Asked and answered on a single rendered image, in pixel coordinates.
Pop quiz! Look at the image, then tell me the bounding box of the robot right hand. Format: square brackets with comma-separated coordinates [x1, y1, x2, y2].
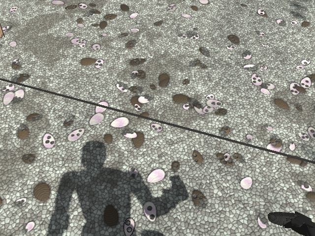
[268, 211, 315, 236]

